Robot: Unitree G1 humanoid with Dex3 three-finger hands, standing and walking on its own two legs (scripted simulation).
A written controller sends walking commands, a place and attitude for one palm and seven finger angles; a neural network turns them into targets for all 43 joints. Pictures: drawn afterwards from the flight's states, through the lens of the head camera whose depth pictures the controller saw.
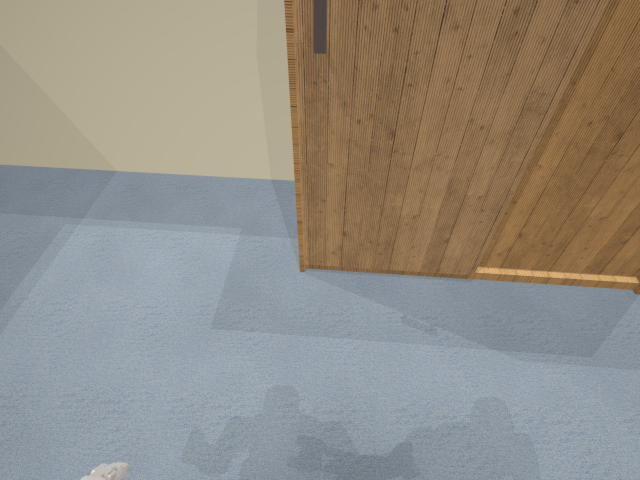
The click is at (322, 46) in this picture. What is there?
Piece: wardrobe's sliding door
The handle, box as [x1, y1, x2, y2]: [314, 0, 326, 53]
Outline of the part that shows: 314,0 314,52 325,53 326,0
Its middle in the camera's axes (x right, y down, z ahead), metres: +0.00 -0.53 +0.78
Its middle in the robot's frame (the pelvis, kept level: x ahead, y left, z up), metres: +0.97 +0.05 +0.26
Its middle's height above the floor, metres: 1.04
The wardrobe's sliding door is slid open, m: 0.00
